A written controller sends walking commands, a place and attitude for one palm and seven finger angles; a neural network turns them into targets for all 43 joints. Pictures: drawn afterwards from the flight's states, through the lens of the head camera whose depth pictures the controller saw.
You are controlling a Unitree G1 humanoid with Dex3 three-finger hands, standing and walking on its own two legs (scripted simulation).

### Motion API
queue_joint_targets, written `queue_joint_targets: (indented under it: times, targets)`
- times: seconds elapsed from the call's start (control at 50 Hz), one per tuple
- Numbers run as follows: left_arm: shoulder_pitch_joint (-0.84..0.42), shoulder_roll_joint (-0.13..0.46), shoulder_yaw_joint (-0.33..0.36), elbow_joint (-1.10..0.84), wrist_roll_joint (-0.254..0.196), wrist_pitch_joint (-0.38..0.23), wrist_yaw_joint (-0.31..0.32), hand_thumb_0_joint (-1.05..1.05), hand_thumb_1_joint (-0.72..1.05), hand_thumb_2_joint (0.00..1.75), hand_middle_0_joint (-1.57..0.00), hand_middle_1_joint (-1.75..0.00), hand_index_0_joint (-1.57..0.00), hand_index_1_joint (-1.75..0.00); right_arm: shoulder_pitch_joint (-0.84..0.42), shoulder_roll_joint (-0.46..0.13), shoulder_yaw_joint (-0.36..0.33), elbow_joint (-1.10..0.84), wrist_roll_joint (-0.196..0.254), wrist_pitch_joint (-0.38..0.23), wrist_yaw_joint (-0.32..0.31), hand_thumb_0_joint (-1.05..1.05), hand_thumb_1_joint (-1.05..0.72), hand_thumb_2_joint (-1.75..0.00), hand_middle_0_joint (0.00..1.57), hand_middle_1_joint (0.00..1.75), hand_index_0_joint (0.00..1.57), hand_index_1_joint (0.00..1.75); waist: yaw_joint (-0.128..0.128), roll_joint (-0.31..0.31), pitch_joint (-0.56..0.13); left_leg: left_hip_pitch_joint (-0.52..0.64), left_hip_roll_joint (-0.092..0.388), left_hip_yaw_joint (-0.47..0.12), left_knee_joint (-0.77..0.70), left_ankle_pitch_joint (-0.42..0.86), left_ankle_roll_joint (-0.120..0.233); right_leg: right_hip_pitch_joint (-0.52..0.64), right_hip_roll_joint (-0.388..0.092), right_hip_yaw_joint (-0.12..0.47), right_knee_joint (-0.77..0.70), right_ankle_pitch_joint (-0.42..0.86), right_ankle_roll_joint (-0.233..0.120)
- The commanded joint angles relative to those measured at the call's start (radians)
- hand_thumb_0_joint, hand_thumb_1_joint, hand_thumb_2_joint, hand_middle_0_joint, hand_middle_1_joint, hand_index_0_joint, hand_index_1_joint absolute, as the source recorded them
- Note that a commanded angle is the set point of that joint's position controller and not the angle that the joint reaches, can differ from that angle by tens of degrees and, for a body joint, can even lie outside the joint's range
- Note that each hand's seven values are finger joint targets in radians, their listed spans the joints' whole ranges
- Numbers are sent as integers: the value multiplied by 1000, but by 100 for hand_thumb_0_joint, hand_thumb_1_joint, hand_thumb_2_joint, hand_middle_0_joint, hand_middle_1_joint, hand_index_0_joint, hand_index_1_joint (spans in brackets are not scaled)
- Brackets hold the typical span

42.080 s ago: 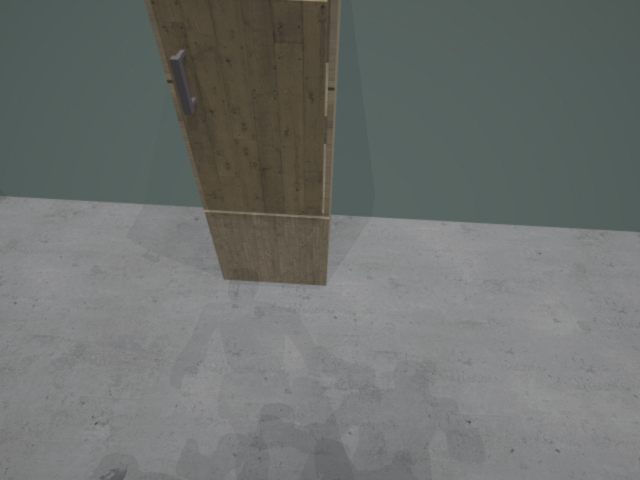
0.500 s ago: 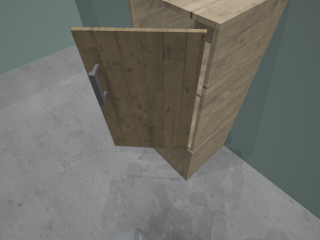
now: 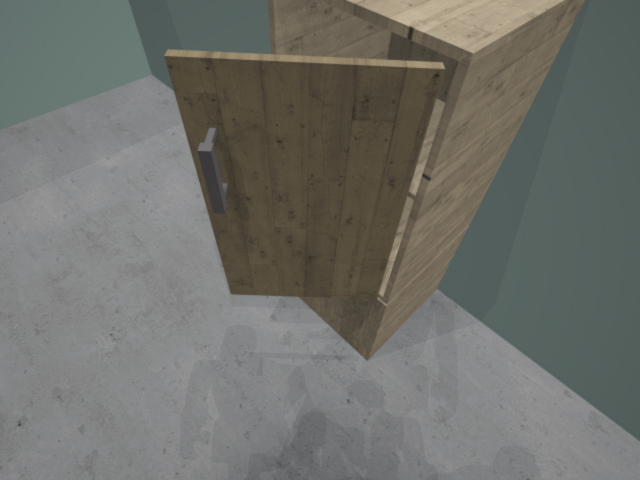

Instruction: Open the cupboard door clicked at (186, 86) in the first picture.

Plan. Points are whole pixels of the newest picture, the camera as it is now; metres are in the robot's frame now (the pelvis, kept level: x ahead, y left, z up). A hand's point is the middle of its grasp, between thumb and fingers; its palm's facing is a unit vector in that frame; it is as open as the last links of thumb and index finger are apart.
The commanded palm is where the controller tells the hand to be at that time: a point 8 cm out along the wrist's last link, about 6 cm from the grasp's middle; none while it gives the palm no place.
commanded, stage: come to a stop and stand still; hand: left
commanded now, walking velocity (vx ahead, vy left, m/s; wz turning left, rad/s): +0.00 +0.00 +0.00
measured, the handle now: (216, 172) +0.54 +0.19 +0.06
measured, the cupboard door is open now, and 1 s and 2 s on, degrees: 44 44 44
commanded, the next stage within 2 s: look again from close up in 0.80 s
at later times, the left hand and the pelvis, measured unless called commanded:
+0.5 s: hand out of the picture +0.04 +0.15 -0.17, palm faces -0.01 -0.97 -0.22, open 7.4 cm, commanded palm none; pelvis +0.01 -0.03 +0.00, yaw +0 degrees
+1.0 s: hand out of the picture +0.03 +0.14 -0.18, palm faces +0.00 -0.98 -0.19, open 7.4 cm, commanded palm none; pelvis +0.04 -0.04 +0.00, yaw -1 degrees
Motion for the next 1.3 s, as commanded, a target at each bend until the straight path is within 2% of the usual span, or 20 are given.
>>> queue_joint_targets:
  times: [0.0,0.02,0.04,0.06,0.08,0.1,0.14,0.16,0.2,0.22,0.24,0.26,0.28,0.34,0.38,0.54,0.7,1.06,1.1,1.28]
  targets:
    - [151,75,10,-6,7,-46,19,0,90,90,-20,-30,-20,-30,58,-120,-34,-27,18,-6,-4,0,-90,-90,20,30,20,30,44,22,-71,-85,107,-118,-3,-27,59,246,-82,91,-395,223,-20]
    - [194,114,-3,-6,20,-50,57,0,90,90,-20,-30,-20,-30,-49,-154,-36,-95,36,-18,-2,0,-90,-90,20,30,20,30,75,-92,-32,-28,28,17,196,-113,-8,91,-175,231,-424,514,-34]
    - [74,155,-20,-55,13,-67,48,0,90,90,-20,-30,-20,-30,-14,-76,-20,-125,24,0,21,0,-90,-90,20,30,20,30,10,-99,-30,-66,-12,2,303,-254,-6,12,-217,233,-465,201,-90]
    - [66,140,-10,-76,9,-82,47,0,90,90,-20,-30,-20,-30,16,-98,-23,-109,17,8,31,0,-90,-90,20,30,20,30,5,-149,-58,-133,-15,-27,399,-213,7,57,-192,257,-471,223,-119]
    - [56,130,-7,-80,7,-91,53,0,90,90,-20,-30,-20,-30,38,-100,-24,-107,17,6,31,0,-90,-90,20,30,20,30,-8,-116,-75,-161,-7,-43,458,-198,17,105,-209,263,-436,338,-155]
    - [36,115,-9,-81,6,-101,60,0,90,90,-20,-30,-20,-30,46,-80,-17,-105,16,5,30,0,-90,-90,20,30,20,30,-20,-27,-84,-143,13,-44,438,-201,19,127,-223,220,-402,442,-179]
    - [27,119,-10,-85,9,-95,58,0,90,90,-20,-30,-20,-30,46,-53,-4,-111,24,0,24,0,-90,-90,20,30,20,30,-12,-45,-49,-71,0,-24,303,-227,19,79,-209,184,-383,463,-188]
    - [31,119,-14,-80,7,-91,55,0,90,90,-20,-30,-20,-30,65,-51,-1,-103,23,-3,20,0,-90,-90,20,30,20,30,-13,-64,-34,-15,-11,-14,218,-202,18,49,-187,172,-375,413,-171]
    - [23,103,-22,-68,-3,-88,53,0,90,90,-20,-30,-20,-30,128,-48,6,-63,23,-14,17,0,-90,-90,20,30,20,30,-28,-17,8,102,-5,-34,16,-73,27,-15,-138,142,-337,277,-114]
    - [42,83,-28,-64,-9,-85,50,0,90,90,-20,-30,-20,-30,131,-76,10,-57,19,-21,15,0,-90,-90,20,30,20,30,-12,47,39,102,40,-93,-25,0,50,-44,-95,134,-322,216,-78]
    - [59,71,-28,-62,-9,-84,51,0,90,90,-20,-30,-20,-30,128,-94,11,-56,16,-24,12,0,-90,-90,20,30,20,30,3,55,48,54,82,-127,-43,8,71,-14,-67,126,-330,187,-60]
    - [56,81,-29,-50,-7,-76,49,0,90,90,-20,-30,-20,-30,111,-96,15,-45,15,-29,12,0,-90,-90,20,30,20,30,9,161,48,8,83,-161,-91,-26,78,31,-56,98,-302,153,-56]
    - [71,85,-31,-40,-8,-73,47,0,90,90,-20,-30,-20,-30,88,-93,19,-45,16,-29,10,0,-90,-90,20,30,20,30,24,151,61,-21,87,-174,-123,-74,84,57,-43,91,-298,146,-51]
    - [99,81,-41,-11,-8,-82,43,0,90,90,-20,-30,-20,-30,86,-88,24,-28,20,-32,7,0,-90,-90,20,30,20,30,25,13,29,5,54,-124,-106,-86,66,94,-76,128,-350,168,-58]
    - [93,83,-44,-4,-8,-86,42,0,90,90,-20,-30,-20,-30,99,-85,27,-10,20,-30,8,0,-90,-90,20,30,20,30,16,-26,39,35,38,-100,-96,-87,57,64,-92,152,-387,125,-61]
    - [123,97,-49,41,-10,-101,46,0,90,90,-20,-30,-20,-30,98,-85,37,45,26,-43,3,0,-90,-90,20,30,20,30,17,6,-40,109,46,-79,-75,79,48,143,-107,148,-351,419,-56]
    - [150,97,-50,83,-7,-99,51,0,90,90,-20,-30,-20,-30,76,-76,37,82,31,-39,-4,0,-90,-90,20,30,20,30,22,7,-18,123,46,-60,-64,109,44,161,-116,146,-351,550,-40]
    - [124,115,-41,86,-7,-93,50,0,90,90,-20,-30,-20,-30,38,-108,33,88,28,-41,-12,0,-90,-90,20,30,20,30,28,25,-32,159,57,-67,-73,196,47,188,-120,134,-341,601,-43]
    - [120,116,-38,81,-5,-93,50,0,90,90,-20,-30,-20,-30,36,-107,33,88,29,-43,-13,0,-90,-90,20,30,20,30,29,-3,-24,157,58,-66,-74,210,49,191,-117,129,-341,617,-40]
    - [95,129,-38,78,-7,-89,46,0,90,90,-20,-30,-20,-30,27,-127,32,89,27,-42,-11,0,-90,-90,20,30,20,30,29,11,-24,168,61,-80,-95,192,50,181,-120,132,-354,546,-45]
